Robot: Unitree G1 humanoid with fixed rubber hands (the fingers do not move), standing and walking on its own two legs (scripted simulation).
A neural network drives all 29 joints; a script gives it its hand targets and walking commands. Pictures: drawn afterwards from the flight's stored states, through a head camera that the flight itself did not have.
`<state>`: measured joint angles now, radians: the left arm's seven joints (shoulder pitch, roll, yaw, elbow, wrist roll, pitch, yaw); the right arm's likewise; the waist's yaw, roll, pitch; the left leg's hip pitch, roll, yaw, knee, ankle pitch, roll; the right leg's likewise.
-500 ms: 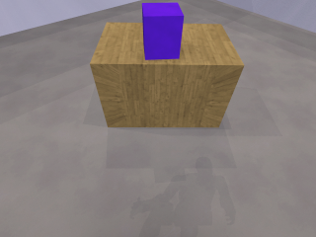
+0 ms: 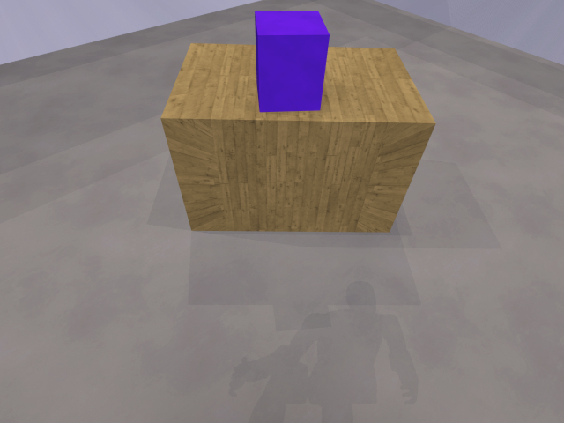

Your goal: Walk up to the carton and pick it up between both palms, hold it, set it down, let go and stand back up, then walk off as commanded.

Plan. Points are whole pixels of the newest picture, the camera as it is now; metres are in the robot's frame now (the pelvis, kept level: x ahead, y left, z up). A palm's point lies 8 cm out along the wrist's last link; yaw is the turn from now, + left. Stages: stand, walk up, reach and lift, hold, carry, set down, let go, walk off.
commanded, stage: stand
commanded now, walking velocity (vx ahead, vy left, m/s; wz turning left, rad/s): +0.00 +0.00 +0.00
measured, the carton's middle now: (288, 62) +1.19 -0.03 -0.04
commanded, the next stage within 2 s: none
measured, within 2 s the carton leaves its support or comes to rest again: neither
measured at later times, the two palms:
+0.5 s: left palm out of the picture +0.07 +0.29 -0.12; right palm out of the picture +0.04 -0.28 -0.12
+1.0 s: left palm out of the picture +0.07 +0.29 -0.12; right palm out of the picture +0.05 -0.28 -0.12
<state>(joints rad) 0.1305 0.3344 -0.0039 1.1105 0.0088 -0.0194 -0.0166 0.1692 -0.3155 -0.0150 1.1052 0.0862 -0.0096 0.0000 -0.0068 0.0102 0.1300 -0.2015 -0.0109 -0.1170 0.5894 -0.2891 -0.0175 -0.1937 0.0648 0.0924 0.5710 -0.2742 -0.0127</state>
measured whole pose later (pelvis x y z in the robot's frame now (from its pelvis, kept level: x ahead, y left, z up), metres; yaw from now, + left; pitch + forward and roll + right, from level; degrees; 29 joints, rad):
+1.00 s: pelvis +0.00 +0.00 +0.00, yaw +0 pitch -6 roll -1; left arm 0.12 0.33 0.00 1.12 0.01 -0.02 -0.02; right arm 0.17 -0.32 -0.01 1.09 0.09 -0.01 0.00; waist -0.01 0.01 0.13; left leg -0.18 -0.01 -0.12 0.56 -0.27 -0.02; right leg -0.16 0.06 0.09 0.51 -0.25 -0.01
